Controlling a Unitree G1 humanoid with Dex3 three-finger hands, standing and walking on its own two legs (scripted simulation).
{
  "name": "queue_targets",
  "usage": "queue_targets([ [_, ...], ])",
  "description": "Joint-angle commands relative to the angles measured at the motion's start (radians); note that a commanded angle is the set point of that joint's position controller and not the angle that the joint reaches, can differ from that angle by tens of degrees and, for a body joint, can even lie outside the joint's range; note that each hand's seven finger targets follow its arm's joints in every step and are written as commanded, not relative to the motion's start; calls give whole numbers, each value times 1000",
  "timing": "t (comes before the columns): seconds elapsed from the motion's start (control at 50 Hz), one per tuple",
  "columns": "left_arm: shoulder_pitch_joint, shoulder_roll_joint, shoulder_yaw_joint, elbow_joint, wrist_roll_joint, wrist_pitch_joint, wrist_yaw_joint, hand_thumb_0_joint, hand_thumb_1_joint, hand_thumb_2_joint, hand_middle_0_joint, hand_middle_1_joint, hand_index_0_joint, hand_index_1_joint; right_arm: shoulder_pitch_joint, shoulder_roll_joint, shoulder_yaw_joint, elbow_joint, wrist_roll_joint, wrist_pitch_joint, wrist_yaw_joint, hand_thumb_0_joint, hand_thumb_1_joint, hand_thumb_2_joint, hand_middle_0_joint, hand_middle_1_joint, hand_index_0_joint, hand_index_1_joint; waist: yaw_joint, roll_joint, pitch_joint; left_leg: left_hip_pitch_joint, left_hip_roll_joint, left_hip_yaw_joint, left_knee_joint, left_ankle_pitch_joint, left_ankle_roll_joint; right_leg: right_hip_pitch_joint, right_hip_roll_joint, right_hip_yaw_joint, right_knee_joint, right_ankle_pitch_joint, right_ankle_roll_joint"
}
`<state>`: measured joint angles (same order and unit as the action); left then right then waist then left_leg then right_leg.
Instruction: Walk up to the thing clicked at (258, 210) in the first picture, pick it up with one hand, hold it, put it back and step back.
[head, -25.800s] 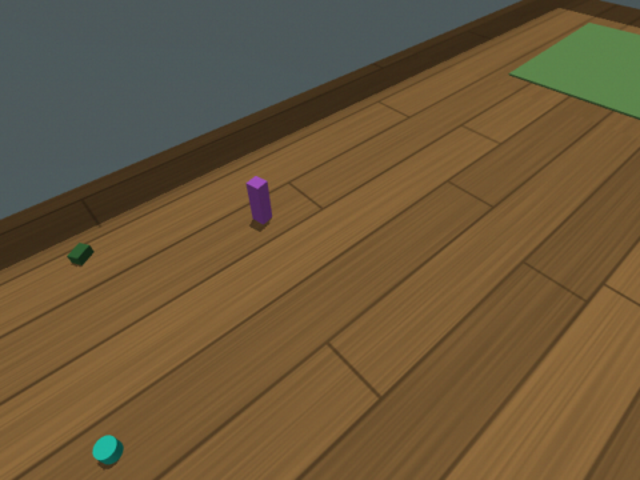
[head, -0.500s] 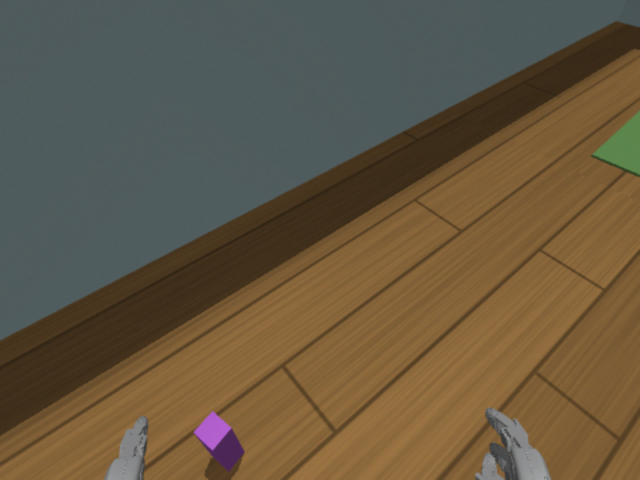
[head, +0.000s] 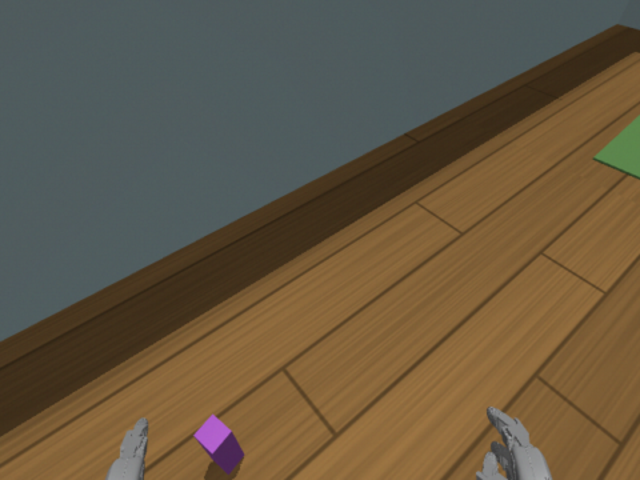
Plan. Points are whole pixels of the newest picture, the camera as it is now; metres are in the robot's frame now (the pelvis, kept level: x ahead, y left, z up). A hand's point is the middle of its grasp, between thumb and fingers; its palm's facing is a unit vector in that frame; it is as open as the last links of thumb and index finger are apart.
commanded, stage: stand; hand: left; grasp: from the side
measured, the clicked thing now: (221, 445) +0.37 +0.26 -0.62
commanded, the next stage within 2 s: none
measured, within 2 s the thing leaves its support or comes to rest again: neither
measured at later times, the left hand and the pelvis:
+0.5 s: hand out of the picture +0.10 +0.24 -0.11, palm faces -0.02 -0.94 -0.35, open 8.4 cm; pelvis +0.00 +0.01 +0.03, yaw +0 degrees
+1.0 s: hand out of the picture +0.04 +0.26 -0.10, palm faces +0.00 -0.93 -0.36, open 7.4 cm; pelvis -0.01 +0.01 +0.05, yaw +1 degrees
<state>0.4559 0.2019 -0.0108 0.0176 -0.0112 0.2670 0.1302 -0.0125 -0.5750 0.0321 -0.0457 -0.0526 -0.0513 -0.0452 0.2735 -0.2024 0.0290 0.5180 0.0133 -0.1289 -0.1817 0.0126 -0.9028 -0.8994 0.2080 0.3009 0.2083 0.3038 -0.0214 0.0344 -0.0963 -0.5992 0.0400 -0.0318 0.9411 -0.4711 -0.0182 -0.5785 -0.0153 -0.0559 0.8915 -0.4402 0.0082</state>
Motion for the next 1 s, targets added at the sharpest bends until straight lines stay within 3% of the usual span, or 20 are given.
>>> queue_targets([
  [0.0,-27,102,61,-192,8,-51,15,0,-439,187,-200,-208,-200,-208,-65,-112,-48,-156,-6,-58,-15,0,-900,-900,200,300,200,300,4,-6,-107,64,-31,25,-151,219,20,79,32,-12,-138,191,-14],
  [0.04,-10,85,42,-162,9,-48,12,0,-279,347,-200,-300,-200,-301,-65,-113,-46,-156,-7,-59,-15,0,-900,-900,200,300,200,300,-5,-16,-95,61,-33,28,-148,213,22,69,31,-9,-144,189,-11],
  [0.12,-24,106,63,-192,8,-50,15,0,41,667,-200,-300,-200,-301,-67,-117,-49,-159,-6,-59,-15,0,-900,-900,200,300,200,300,3,-18,-121,65,-33,28,-144,231,23,87,28,-8,-142,207,-11],
  [0.18,-23,92,52,-178,9,-49,14,0,281,900,-200,-300,-200,-301,-64,-112,-47,-154,-9,-57,-14,0,-900,-900,200,300,200,300,0,-17,-114,64,-31,25,-148,223,22,87,31,-11,-138,196,-12],
  [0.2,-207,224,99,172,107,-168,-32,0,361,900,-200,-300,-200,-301,-120,-263,-90,58,-120,12,46,0,-900,-900,200,300,200,300,38,-81,36,86,7,-38,-191,375,52,189,-53,80,-165,261,-64],
  [0.22,-161,240,107,259,116,-214,-57,0,441,900,-200,-300,-200,-301,-103,-252,-102,102,-130,43,80,0,-900,-900,200,300,200,300,43,-125,-29,137,5,-7,-168,362,75,211,-72,110,-186,299,-85],
  [0.24,-166,259,99,288,109,-248,-76,0,521,900,-200,-300,-200,-301,-101,-256,-107,103,-120,56,96,0,-900,-900,200,300,200,300,24,-96,-23,151,3,-28,-186,347,85,196,-75,140,-194,322,-99],
  [0.3,-210,255,84,418,72,-284,-99,0,761,900,-200,-300,-200,-301,-95,-241,-105,147,-74,64,141,0,-900,-900,200,300,200,300,33,-57,-40,222,-3,-26,-240,277,81,224,-88,140,-223,255,-85],
  [0.34,-241,260,83,493,61,-291,-102,0,900,900,-200,-300,-200,-301,-106,-239,-110,178,-65,68,154,0,-900,-900,200,300,200,300,36,-46,-26,235,2,-43,-287,256,79,235,-82,124,-249,241,-70],
  [0.42,-271,258,74,635,58,-302,-101,0,900,900,-200,-300,-200,-301,-130,-253,-109,247,-71,79,163,0,-900,-900,200,300,200,300,43,9,32,240,29,-81,-396,225,78,278,-66,90,-293,199,-49],
  [0.56,-280,289,67,825,45,-308,-95,0,900,900,-200,-300,-200,-301,-115,-271,-99,361,-55,93,162,0,-900,-900,200,300,200,300,33,-30,51,356,35,-74,-481,353,57,382,-98,109,-420,315,-42],
  [0.66,-297,299,57,925,38,-300,-92,0,900,900,-200,-300,-200,-301,-119,-291,-92,437,-47,101,159,0,-900,-900,200,300,200,300,32,-17,68,404,51,-81,-555,400,49,441,-101,97,-479,331,-31],
  [0.76,-308,314,52,1001,37,-296,-94,0,900,900,-200,-300,-200,-301,-138,-303,-85,489,-40,103,157,0,-900,-900,200,300,200,300,37,-16,96,435,54,-83,-615,394,38,456,-104,92,-526,313,-20],
  [0.98,-350,322,48,1082,38,-298,-99,0,900,900,-200,-300,-200,-301,-162,-303,-78,552,-38,111,164,0,-900,-900,200,300,200,300,32,-37,135,429,54,-81,-675,275,33,454,-111,98,-600,247,-9],
])
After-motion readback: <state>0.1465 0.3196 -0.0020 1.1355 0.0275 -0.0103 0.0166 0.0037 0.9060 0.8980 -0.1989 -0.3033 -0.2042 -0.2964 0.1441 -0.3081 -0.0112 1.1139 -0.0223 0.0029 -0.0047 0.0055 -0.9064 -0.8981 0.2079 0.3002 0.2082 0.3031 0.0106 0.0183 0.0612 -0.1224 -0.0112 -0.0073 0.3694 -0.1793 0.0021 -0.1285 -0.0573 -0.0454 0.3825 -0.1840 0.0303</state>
